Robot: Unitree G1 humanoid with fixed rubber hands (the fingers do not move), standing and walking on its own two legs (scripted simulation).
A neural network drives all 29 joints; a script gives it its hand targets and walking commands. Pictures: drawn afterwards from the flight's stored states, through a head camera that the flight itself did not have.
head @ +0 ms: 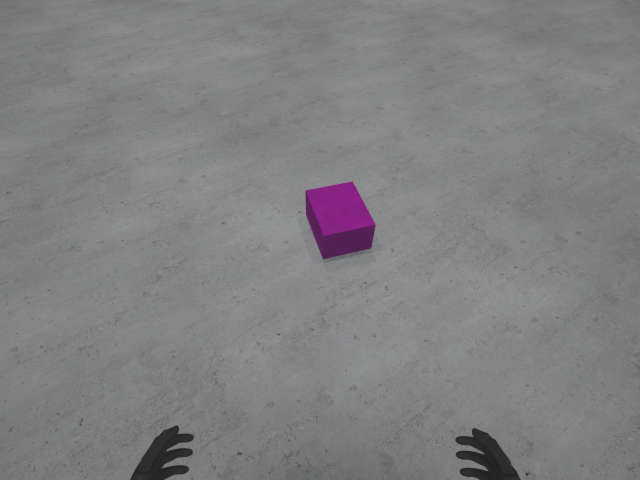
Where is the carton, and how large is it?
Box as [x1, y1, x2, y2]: [306, 182, 374, 258]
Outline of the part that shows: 352,182 306,190 306,215 323,258 365,249 371,246 374,223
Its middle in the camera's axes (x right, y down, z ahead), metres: +0.08 -0.07 +1.59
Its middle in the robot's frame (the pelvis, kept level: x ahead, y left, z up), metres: +1.15 -0.08 -0.69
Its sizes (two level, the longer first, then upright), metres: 0.258 0.206 0.142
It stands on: the floor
